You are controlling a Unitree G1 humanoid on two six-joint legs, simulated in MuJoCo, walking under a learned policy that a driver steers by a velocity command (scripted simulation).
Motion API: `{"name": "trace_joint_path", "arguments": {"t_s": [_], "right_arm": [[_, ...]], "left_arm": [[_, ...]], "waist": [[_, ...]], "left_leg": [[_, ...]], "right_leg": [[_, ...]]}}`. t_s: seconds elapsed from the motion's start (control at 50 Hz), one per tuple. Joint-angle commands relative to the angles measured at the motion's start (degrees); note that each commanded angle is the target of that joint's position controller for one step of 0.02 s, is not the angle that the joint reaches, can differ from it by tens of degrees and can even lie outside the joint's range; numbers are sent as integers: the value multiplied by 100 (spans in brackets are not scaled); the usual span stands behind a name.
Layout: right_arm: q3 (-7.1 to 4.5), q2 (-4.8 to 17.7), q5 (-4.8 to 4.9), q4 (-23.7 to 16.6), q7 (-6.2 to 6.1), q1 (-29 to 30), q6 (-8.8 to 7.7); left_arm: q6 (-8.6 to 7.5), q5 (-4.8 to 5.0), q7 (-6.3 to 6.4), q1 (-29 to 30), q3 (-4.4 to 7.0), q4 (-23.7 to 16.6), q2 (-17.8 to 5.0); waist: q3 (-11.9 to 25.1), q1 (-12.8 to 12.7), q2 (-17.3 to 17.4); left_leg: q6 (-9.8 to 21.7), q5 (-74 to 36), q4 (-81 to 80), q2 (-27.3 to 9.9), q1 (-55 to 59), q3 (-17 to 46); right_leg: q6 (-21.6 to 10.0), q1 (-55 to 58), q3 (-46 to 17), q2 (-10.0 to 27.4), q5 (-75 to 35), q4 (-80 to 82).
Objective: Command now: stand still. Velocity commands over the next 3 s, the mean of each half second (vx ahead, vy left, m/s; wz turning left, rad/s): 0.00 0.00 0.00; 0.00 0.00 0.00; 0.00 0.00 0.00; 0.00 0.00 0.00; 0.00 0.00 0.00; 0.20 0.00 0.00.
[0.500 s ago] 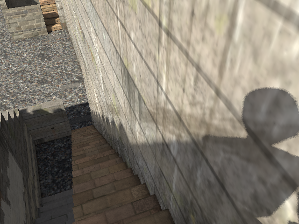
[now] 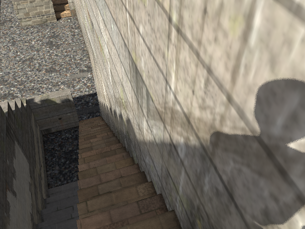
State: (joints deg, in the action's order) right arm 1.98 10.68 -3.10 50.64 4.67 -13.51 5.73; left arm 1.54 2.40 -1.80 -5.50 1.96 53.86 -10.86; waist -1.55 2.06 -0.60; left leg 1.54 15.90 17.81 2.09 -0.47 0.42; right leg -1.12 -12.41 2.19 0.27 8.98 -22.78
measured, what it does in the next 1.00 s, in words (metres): shifts its weight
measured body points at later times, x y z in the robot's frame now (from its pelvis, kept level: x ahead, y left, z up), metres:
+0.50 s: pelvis +0.01 +0.03 +0.01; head +0.02 +0.04 +0.46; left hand +0.14 +0.27 -0.13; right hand +0.12 -0.20 -0.13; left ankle -0.07 +0.10 -0.74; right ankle +0.04 -0.11 -0.74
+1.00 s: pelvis +0.02 +0.05 +0.00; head +0.04 +0.07 +0.45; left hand +0.17 +0.29 -0.13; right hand +0.12 -0.18 -0.13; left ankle -0.07 +0.11 -0.74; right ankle +0.04 -0.11 -0.74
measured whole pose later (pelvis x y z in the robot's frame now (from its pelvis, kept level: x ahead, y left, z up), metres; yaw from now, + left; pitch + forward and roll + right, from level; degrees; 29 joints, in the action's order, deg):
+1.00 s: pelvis +0.02 +0.05 +0.00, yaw +1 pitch +0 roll -1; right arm 1.3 10.4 -2.6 54.1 1.8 -6.6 2.6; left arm -0.1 1.8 0.1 -1.7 4.2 55.8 -11.6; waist -2.4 3.2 -1.2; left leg 5.7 12.2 9.0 5.0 3.2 1.6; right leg 3.2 -8.0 1.3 2.9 5.1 -13.0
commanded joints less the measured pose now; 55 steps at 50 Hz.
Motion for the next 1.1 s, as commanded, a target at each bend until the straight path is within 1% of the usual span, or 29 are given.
{"name": "trace_joint_path", "arguments": {"t_s": [0.02,0.04,0.06,0.1,0.12,0.14,0.24,0.26,0.32,0.34,0.36,0.38,0.42,0.44,0.46,0.52,0.64,0.66,0.7,0.72,0.74,0.76,0.8,0.98,1.0,1.02,1.04,1.06,1.1], "right_arm": [[-92,524,11,-338,21,325,-109],[-66,494,41,-363,16,410,-114],[-56,491,44,-361,10,450,-122],[-50,514,32,-327,4,506,-139],[-62,480,-6,-244,-31,414,-163],[-48,436,-15,-207,-51,396,-168],[-57,445,7,-173,-81,588,-204],[-30,366,-22,-125,-121,639,-237],[-32,411,-11,-60,-171,678,-288],[-54,441,-10,-45,-191,665,-287],[-53,435,-6,-37,-195,675,-291],[-154,633,15,-70,-228,880,-311],[-136,532,4,-78,-252,908,-328],[-161,554,35,-46,-303,877,-315],[-159,523,43,-40,-320,872,-307],[-167,483,52,-37,-320,899,-283],[-192,521,49,-33,-311,926,-262],[-168,486,63,10,-335,785,-295],[-188,610,74,16,-333,842,-321],[-185,602,71,7,-330,844,-326],[-186,578,37,29,-311,856,-366],[-187,565,39,55,-303,796,-379],[-189,569,52,64,-302,793,-385],[-185,573,58,57,-286,802,-370],[-180,591,29,59,-359,897,-377],[-174,587,24,50,-386,909,-375],[-206,681,27,103,-378,803,-386],[-208,680,34,121,-377,792,-395],[-204,654,48,123,-377,795,-392]], "left_arm": [[-79,-5,-44,81,160,-133,-618],[-100,-5,-30,292,150,-152,-562],[-119,-1,-17,323,152,-136,-547],[-144,-9,2,316,161,-76,-557],[-106,16,36,322,182,-101,-510],[-106,11,57,342,199,-96,-567],[-140,4,93,316,244,-22,-563],[-176,-3,97,320,236,-76,-642],[-217,-11,118,318,244,-70,-617],[-219,-18,109,288,260,-50,-636],[-222,-17,108,288,261,-51,-626],[-235,-37,92,328,308,-85,-668],[-265,-38,87,358,303,-114,-594],[-264,-51,108,355,287,-91,-508],[-261,-47,125,349,291,-90,-516],[-248,-44,146,382,298,-95,-530],[-228,-63,159,427,298,-91,-526],[-226,-99,184,435,299,-73,-516],[-231,-101,191,530,298,-121,-527],[-236,-94,193,520,294,-115,-528],[-257,-71,203,506,300,-119,-519],[-259,-71,210,542,309,-125,-549],[-257,-72,207,576,309,-139,-535],[-226,-78,211,609,297,-118,-525],[-226,-15,175,662,301,-122,-537],[-228,-8,165,664,302,-114,-542],[-199,-117,202,631,321,-102,-559],[-189,-133,219,605,322,-89,-556],[-182,-118,230,574,323,-73,-549]], "waist": [[268,-114,74],[389,-46,25],[369,-43,-10],[322,-36,27],[258,-39,205],[229,-9,137],[225,-39,76],[145,-42,96],[224,-36,114],[171,-11,138],[212,-9,142],[146,-54,118],[306,-31,121],[412,5,164],[454,17,151],[485,45,200],[474,73,254],[464,83,18],[380,54,201],[415,53,227],[457,59,293],[489,88,244],[525,83,189],[539,101,189],[623,94,234],[618,101,204],[441,75,188],[433,66,182],[455,57,187]], "left_leg": [[81,-1034,-684,-539,-260,582],[89,-1135,-720,-586,-180,579],[87,-1180,-746,-616,-161,594],[81,-1199,-798,-645,-181,603],[22,-1073,-773,-608,-249,562],[17,-1066,-791,-609,-248,572],[29,-1214,-844,-643,-247,603],[9,-1202,-842,-638,-280,587],[16,-1334,-869,-655,-276,612],[14,-1435,-865,-649,-261,596],[21,-1500,-862,-654,-244,596],[56,-1636,-854,-624,-346,614],[88,-1954,-845,-656,-235,585],[133,-2088,-778,-689,-129,585],[152,-2189,-752,-695,-79,593],[171,-2434,-724,-706,-26,607],[187,-2724,-720,-720,2,622],[200,-2831,-756,-772,29,671],[189,-3139,-685,-761,123,628],[195,-3266,-667,-771,165,627],[178,-3282,-691,-748,190,585],[164,-3316,-687,-749,194,578],[166,-3394,-676,-748,224,586],[155,-3582,-700,-767,280,622],[144,-3496,-712,-779,329,595],[142,-3468,-720,-779,316,607],[172,-3624,-769,-769,267,613],[178,-3693,-762,-777,296,600],[181,-3719,-750,-777,361,579]], "right_leg": [[-196,631,-628,532,-691,624],[-149,646,-575,514,-821,670],[-132,632,-557,504,-842,701],[-118,626,-549,510,-866,739],[-117,696,-622,533,-864,840],[-126,672,-627,541,-839,864],[-97,698,-586,553,-992,880],[-93,759,-609,531,-1148,916],[-92,914,-598,564,-1374,885],[-109,909,-575,540,-1461,877],[-110,954,-557,543,-1525,866],[-76,956,-522,459,-1629,863],[-80,1060,-482,486,-1777,868],[-77,1098,-496,509,-1867,857],[-67,1108,-478,505,-1902,849],[-56,1107,-443,504,-1941,836],[-23,1098,-394,499,-1884,824],[-9,1054,-372,539,-1852,821],[20,888,-345,540,-1792,794],[27,880,-332,538,-1759,793],[32,924,-396,583,-1919,815],[24,981,-390,588,-1988,783],[31,990,-370,584,-2001,768],[65,948,-328,575,-1843,780],[39,964,-347,634,-1850,739],[42,957,-354,634,-1835,737],[41,940,-275,554,-1815,735],[46,929,-269,553,-1784,747],[42,921,-269,563,-1788,757]]}}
